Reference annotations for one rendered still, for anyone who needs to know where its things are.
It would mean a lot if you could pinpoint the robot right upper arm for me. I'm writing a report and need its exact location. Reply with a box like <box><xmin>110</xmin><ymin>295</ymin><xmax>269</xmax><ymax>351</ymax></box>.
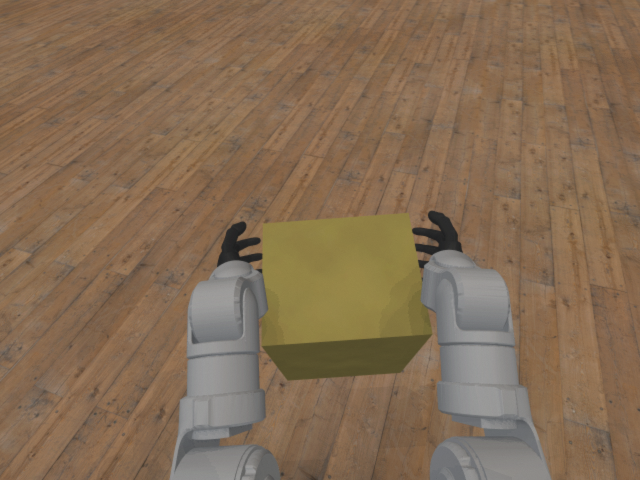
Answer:
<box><xmin>430</xmin><ymin>436</ymin><xmax>551</xmax><ymax>480</ymax></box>

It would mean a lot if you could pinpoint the robot right hand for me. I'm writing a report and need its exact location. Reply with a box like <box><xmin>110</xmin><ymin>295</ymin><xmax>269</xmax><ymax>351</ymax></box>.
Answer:
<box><xmin>412</xmin><ymin>211</ymin><xmax>463</xmax><ymax>281</ymax></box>

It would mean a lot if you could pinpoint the robot left upper arm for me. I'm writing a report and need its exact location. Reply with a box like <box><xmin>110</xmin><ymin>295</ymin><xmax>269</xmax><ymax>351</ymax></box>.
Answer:
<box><xmin>172</xmin><ymin>444</ymin><xmax>281</xmax><ymax>480</ymax></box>

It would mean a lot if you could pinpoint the carton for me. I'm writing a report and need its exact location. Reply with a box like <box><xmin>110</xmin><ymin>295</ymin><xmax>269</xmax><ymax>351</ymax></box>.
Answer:
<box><xmin>261</xmin><ymin>213</ymin><xmax>433</xmax><ymax>381</ymax></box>

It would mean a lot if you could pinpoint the robot left forearm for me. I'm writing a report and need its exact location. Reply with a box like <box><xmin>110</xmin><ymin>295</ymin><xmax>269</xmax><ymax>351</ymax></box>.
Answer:
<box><xmin>169</xmin><ymin>260</ymin><xmax>268</xmax><ymax>480</ymax></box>

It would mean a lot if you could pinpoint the robot right forearm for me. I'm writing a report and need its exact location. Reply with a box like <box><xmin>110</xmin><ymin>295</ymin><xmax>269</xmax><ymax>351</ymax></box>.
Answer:
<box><xmin>420</xmin><ymin>250</ymin><xmax>552</xmax><ymax>480</ymax></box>

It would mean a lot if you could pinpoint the robot left hand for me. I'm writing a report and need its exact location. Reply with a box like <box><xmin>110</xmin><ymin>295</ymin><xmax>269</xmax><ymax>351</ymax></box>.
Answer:
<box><xmin>217</xmin><ymin>221</ymin><xmax>262</xmax><ymax>273</ymax></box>

